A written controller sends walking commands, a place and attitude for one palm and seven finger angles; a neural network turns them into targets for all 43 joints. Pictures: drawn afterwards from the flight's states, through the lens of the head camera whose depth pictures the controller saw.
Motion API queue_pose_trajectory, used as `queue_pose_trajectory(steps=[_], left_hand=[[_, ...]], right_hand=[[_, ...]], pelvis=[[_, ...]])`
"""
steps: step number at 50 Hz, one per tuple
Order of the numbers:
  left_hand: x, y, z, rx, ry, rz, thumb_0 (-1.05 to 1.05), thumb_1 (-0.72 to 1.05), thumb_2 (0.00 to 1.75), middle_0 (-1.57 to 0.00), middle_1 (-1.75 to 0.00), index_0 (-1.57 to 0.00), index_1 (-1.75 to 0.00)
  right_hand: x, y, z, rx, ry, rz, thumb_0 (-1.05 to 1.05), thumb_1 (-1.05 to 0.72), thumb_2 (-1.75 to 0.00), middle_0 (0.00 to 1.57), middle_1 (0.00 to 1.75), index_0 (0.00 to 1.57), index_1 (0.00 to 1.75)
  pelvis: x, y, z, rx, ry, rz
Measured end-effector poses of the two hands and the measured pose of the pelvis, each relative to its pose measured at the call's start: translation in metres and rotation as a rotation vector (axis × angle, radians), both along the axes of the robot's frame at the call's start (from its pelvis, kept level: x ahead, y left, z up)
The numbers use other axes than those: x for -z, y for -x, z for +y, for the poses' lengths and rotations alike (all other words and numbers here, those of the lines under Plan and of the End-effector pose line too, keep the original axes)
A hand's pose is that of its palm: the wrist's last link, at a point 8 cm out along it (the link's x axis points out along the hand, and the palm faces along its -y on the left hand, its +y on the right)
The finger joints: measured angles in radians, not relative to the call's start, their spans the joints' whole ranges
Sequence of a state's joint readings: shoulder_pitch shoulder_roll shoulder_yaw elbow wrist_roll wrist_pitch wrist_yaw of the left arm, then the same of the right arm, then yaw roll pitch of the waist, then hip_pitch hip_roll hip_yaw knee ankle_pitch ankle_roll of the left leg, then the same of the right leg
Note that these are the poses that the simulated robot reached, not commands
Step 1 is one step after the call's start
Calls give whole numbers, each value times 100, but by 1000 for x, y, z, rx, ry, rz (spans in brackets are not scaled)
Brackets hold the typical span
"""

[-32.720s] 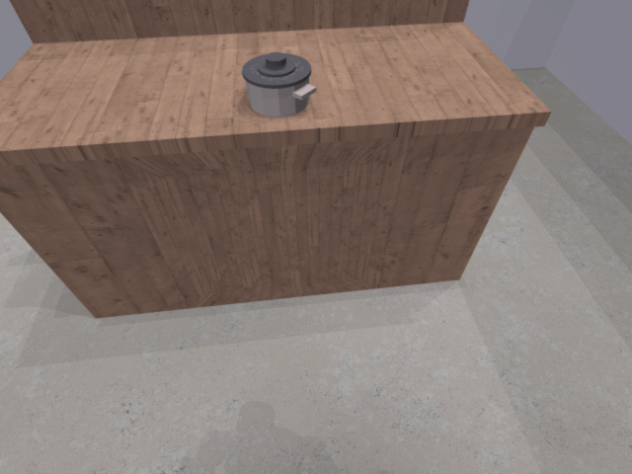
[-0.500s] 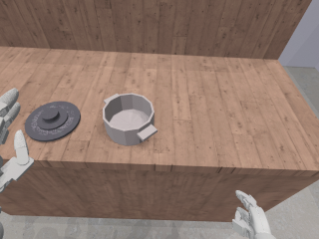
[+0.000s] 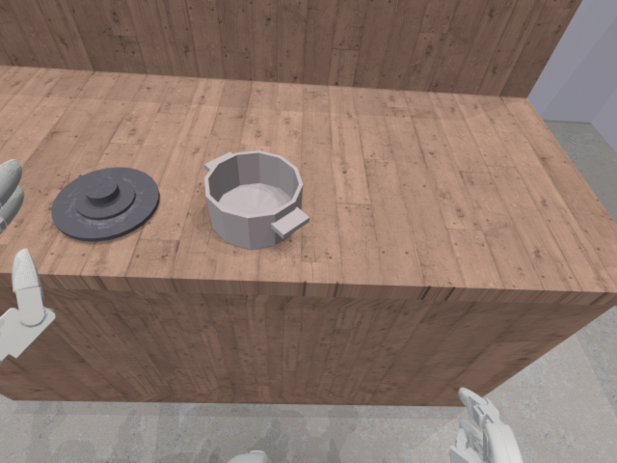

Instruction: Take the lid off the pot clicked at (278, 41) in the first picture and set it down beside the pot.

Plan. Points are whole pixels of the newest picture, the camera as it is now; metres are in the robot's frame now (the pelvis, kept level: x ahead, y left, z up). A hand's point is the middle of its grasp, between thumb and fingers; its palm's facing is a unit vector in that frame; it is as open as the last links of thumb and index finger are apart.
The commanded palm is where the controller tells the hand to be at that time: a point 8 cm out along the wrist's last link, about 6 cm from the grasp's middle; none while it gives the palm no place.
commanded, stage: step back with the hand held close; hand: left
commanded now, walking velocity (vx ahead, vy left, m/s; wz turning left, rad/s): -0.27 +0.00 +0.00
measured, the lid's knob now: (102, 190) +0.49 +0.36 +0.04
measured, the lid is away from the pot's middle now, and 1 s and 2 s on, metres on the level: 0.24 0.24 0.24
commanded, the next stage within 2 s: stop stepping back and stand still in 0.88 s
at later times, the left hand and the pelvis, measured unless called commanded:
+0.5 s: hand (13, 373) +0.15 +0.23 +0.20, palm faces +0.31 -0.85 -0.42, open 7.4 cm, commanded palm +0.09 +0.28 +0.22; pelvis -0.05 +0.00 +0.00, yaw -1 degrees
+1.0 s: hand out of the picture +0.10 +0.24 +0.20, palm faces +0.29 -0.89 -0.35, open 7.4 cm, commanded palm +0.00 +0.30 +0.22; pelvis -0.14 +0.02 +0.00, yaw -2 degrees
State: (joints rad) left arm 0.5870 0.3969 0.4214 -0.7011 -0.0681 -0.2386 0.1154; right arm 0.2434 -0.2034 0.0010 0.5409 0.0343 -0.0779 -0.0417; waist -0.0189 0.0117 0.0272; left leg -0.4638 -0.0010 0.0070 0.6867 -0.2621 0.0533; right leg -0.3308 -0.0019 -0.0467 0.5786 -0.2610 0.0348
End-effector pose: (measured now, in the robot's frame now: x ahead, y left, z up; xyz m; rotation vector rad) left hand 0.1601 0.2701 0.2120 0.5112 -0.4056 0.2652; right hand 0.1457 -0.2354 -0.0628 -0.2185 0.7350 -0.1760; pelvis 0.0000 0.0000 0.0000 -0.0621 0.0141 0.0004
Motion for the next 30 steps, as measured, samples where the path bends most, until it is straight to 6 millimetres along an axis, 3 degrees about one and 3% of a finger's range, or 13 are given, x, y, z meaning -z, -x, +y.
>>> queue_pose_trajectory(steps=[7,13,19,30], left_hand=[[-3,5,11,-4,-26,-18,1,89,90,-21,-30,-22,-30],[-8,12,0,43,-44,-22,1,89,90,-21,-30,-21,-30],[-5,28,-10,100,-41,-19,1,89,90,-21,-30,-22,-30],[-4,55,3,28,-23,-57,1,89,90,-21,-30,-22,-30]], right_hand=[[-12,6,3,6,30,-49,1,-90,-90,20,30,20,30],[-11,10,10,-31,5,-69,1,-90,-90,20,30,20,30],[-10,25,5,-12,6,-55,1,-90,-90,20,30,20,30],[-9,55,-2,1,35,-62,1,-90,-90,20,30,20,30]], pelvis=[[-2,11,6,18,1,7],[-3,26,3,40,13,18],[0,38,1,26,18,14],[2,62,0,30,18,-4]])
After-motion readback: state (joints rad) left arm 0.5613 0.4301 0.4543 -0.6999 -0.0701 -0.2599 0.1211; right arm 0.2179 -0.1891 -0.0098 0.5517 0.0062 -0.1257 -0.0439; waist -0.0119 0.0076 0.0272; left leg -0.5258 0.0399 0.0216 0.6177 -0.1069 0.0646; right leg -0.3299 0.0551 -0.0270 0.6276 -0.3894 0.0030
